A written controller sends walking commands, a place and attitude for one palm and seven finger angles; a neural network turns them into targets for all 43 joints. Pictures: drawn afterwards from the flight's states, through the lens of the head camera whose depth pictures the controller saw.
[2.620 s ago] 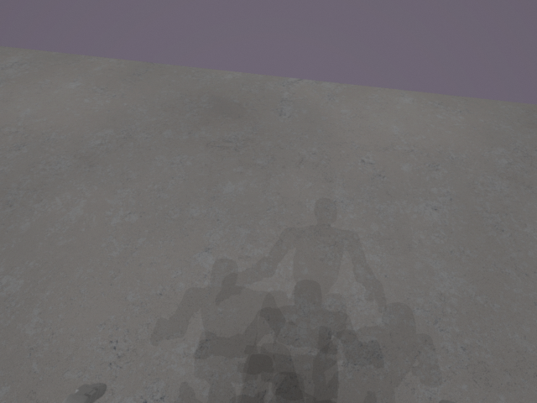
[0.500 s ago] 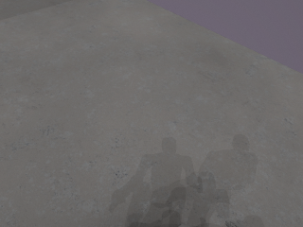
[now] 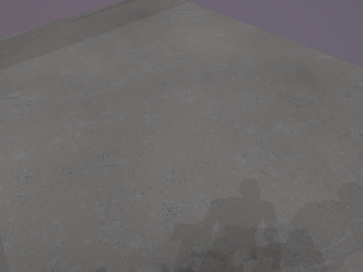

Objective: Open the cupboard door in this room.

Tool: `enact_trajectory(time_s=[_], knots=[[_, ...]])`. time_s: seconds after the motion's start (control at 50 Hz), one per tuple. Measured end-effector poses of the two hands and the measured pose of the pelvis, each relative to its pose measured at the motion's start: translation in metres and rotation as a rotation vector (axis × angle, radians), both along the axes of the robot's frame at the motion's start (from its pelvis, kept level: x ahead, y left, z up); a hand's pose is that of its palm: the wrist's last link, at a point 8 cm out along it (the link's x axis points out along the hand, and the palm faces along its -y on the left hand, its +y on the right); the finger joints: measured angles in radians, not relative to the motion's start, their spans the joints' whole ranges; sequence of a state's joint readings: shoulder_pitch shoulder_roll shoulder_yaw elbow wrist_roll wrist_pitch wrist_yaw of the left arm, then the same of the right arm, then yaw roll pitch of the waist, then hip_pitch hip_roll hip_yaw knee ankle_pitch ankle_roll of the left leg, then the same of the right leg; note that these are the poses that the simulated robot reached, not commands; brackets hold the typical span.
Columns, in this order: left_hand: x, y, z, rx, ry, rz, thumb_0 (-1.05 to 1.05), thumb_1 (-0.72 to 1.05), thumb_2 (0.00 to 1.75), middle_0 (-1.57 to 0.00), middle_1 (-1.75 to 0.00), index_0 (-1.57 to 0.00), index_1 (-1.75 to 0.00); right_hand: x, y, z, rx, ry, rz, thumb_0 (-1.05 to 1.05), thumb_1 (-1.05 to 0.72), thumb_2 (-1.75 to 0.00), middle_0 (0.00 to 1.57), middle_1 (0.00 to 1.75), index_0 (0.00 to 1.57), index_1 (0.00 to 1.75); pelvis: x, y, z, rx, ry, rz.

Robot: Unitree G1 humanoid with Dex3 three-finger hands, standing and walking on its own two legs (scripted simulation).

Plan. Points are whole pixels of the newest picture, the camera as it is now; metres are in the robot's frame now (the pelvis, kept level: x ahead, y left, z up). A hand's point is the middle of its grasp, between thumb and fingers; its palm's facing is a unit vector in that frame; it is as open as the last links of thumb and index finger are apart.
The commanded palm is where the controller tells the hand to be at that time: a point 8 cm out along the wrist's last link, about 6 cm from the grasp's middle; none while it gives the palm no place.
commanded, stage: turn or walk to find it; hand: left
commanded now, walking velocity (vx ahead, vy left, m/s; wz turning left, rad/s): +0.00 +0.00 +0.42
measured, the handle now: out of the picture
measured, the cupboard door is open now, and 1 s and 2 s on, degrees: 0 0 0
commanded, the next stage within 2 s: none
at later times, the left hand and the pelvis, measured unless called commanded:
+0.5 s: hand out of the picture -0.05 +0.28 -0.18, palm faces +0.24 -0.94 -0.23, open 7.4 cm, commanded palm none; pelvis -0.04 +0.06 +0.00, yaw +11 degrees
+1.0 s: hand out of the picture -0.05 +0.22 -0.15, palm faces +0.39 -0.88 -0.27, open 7.4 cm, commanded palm none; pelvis -0.05 +0.02 +0.00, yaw +24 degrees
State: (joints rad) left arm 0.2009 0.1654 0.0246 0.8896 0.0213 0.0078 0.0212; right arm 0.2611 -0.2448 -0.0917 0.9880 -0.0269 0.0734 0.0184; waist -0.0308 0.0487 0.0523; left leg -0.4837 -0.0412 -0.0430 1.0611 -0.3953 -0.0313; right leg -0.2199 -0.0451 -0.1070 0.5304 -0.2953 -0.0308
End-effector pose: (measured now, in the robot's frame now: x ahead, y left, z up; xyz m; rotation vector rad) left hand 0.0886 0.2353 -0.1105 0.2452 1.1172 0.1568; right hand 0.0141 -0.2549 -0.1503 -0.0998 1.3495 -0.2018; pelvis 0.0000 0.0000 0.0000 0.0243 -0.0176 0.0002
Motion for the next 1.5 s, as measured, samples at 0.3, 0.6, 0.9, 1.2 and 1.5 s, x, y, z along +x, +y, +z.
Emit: enact_trajectory(time_s=[0.3, 0.6, 0.9, 1.2, 1.5], knots=[[-0.115, 0.045, -0.038, -0.055, 0.157, 0.217, 0.0, 0.91, 0.9, -0.2, -0.3, -0.2, -0.3, 0.065, 0.038, 0.017, -0.071, -0.079, 0.222, 0.01, -0.91, -0.9, 0.19, 0.3, 0.19, 0.3, -0.02, 0.031, -0.009, -0.025, -0.003, 0.145], [-0.151, 0.089, -0.026, -0.06, 0.156, 0.325, 0.01, 0.91, 0.9, -0.19, -0.29, -0.19, -0.3, 0.082, 0.1, 0.038, -0.054, -0.176, 0.345, 0.01, -0.9, -0.9, 0.2, 0.3, 0.2, 0.3, -0.04, 0.061, 0.005, -0.046, 0.013, 0.237], [-0.138, 0.042, -0.007, -0.008, 0.01, 0.373, 0.0, 0.91, 0.9, -0.2, -0.3, -0.2, -0.3, 0.044, 0.052, 0.001, 0.0, -0.013, 0.378, 0.01, -0.9, -0.9, 0.2, 0.3, 0.2, 0.3, -0.051, 0.021, -0.003, -0.015, 0.02, 0.372], [-0.235, 0.032, -0.028, -0.073, 0.114, 0.576, 0.0, 0.9, 0.9, -0.2, -0.3, -0.2, -0.3, 0.096, 0.089, 0.013, -0.049, -0.048, 0.59, 0.01, -0.91, -0.9, 0.19, 0.3, 0.19, 0.3, -0.065, 0.035, -0.005, -0.01, 0.005, 0.532], [-0.286, 0.057, -0.021, -0.061, 0.129, 0.708, 0.01, 0.91, 0.9, -0.19, -0.29, -0.19, -0.3, 0.119, 0.16, 0.028, -0.001, -0.19, 0.751, 0.01, -0.9, -0.9, 0.2, 0.3, 0.2, 0.3, -0.084, 0.049, 0.001, -0.032, 0.007, 0.634]])
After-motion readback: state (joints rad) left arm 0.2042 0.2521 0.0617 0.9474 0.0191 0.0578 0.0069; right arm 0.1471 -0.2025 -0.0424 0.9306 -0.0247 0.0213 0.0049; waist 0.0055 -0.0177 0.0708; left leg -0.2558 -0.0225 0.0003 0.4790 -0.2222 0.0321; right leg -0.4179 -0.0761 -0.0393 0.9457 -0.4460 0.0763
